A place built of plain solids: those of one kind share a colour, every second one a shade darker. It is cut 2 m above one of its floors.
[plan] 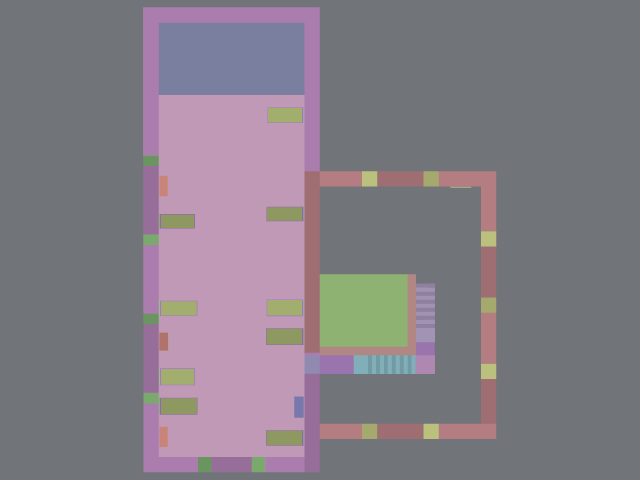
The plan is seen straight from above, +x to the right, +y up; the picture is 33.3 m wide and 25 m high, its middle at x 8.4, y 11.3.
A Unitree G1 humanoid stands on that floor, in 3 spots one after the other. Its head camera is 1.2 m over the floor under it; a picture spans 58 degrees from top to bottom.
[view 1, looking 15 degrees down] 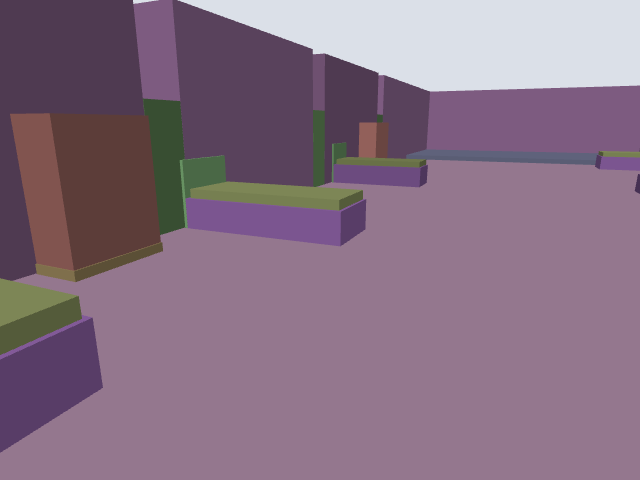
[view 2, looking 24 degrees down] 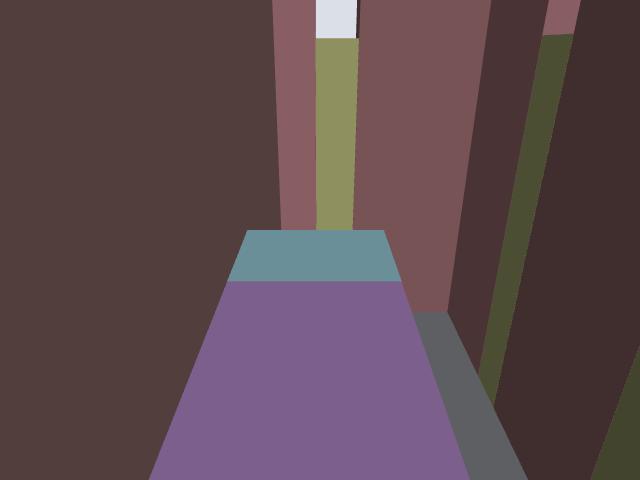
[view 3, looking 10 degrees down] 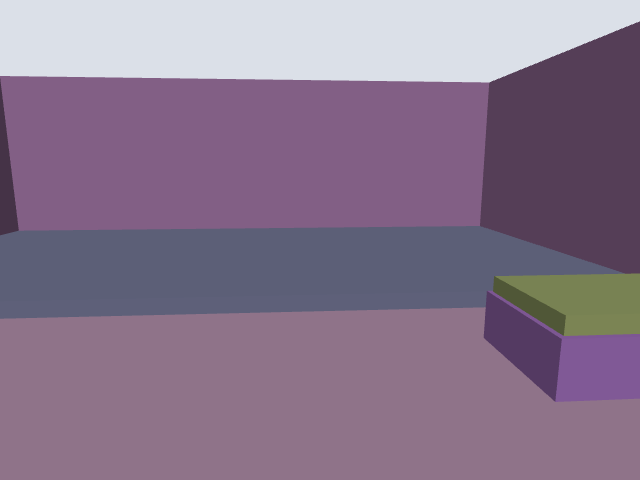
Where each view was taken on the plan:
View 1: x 3.54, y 3.40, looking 114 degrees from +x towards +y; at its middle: bed_frame_dorter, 4.46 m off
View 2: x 8.03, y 4.78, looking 0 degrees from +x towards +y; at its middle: tread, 2.95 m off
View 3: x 4.33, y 15.45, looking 86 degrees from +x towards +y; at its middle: floor_dais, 6.08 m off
